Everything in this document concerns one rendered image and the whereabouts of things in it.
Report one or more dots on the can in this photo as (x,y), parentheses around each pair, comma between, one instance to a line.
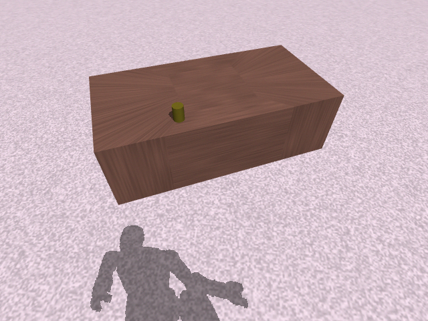
(178,112)

